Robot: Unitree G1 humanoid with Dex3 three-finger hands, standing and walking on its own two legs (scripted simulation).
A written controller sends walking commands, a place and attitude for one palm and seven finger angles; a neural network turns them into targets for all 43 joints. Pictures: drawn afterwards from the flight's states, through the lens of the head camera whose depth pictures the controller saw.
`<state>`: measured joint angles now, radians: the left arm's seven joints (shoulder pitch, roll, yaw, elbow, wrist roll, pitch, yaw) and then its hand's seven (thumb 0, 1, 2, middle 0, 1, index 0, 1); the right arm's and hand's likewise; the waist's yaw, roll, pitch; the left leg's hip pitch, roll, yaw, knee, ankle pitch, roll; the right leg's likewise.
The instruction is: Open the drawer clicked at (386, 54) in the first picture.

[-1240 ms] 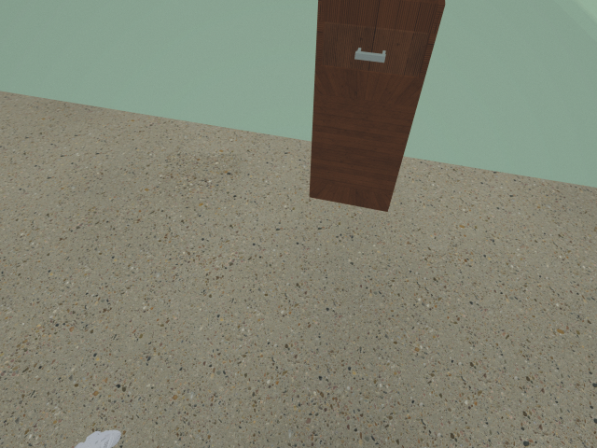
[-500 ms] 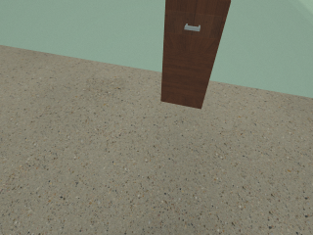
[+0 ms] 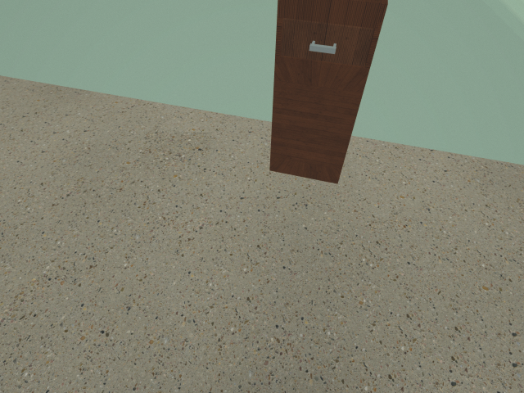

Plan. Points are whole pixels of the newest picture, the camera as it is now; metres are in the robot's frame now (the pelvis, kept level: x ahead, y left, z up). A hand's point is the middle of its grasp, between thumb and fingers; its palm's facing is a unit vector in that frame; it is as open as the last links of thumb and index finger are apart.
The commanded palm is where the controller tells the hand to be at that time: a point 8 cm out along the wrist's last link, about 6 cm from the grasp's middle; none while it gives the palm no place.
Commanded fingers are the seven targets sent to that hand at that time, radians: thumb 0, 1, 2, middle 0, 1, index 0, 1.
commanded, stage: look at it before walking up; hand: left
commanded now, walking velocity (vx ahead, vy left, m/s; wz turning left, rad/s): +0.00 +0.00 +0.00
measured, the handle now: (323, 46) +1.31 -0.17 -0.04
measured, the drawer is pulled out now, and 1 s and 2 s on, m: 0.00 0.00 0.00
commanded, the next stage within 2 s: walk to a spot facing it in 0.20 s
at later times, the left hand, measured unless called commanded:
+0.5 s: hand out of the picture +0.06 +0.22 -0.17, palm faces -0.05 -0.96 -0.27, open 7.4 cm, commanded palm none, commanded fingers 0.00 0.90 0.90 -0.20 -0.30 -0.20 -0.30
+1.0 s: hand out of the picture +0.12 +0.17 -0.18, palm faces -0.15 -0.98 -0.13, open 7.4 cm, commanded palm none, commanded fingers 0.00 0.90 0.90 -0.20 -0.30 -0.20 -0.30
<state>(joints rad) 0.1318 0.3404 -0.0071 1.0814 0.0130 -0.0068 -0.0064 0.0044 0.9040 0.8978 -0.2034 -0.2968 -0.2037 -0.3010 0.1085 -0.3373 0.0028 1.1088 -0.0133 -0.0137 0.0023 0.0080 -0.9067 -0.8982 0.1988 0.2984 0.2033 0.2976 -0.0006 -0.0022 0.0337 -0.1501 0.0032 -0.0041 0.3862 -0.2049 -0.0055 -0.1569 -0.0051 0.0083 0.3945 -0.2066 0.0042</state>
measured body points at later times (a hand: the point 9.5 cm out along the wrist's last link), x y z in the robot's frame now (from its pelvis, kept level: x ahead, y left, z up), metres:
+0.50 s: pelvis +0.02 +0.00 -0.01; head +0.01 +0.00 +0.44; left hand +0.06 +0.27 -0.15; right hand +0.07 -0.28 -0.15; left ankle +0.00 +0.12 -0.74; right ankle +0.00 -0.12 -0.74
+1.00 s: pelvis +0.16 +0.00 -0.01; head +0.18 +0.01 +0.44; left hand +0.13 +0.22 -0.17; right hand +0.21 -0.25 -0.14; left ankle +0.30 +0.09 -0.72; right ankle +0.03 -0.11 -0.74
